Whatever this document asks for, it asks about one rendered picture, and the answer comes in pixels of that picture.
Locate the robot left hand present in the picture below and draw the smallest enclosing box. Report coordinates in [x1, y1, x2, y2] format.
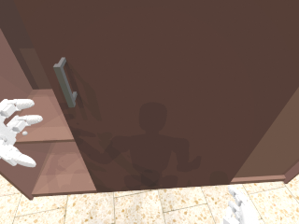
[0, 99, 43, 167]

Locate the robot right hand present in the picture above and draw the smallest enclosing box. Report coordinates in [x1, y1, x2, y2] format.
[222, 185, 260, 224]

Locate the wardrobe door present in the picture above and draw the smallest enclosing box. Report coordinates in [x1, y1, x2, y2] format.
[234, 87, 299, 178]
[13, 0, 299, 193]

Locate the handle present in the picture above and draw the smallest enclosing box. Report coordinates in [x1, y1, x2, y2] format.
[53, 57, 78, 107]

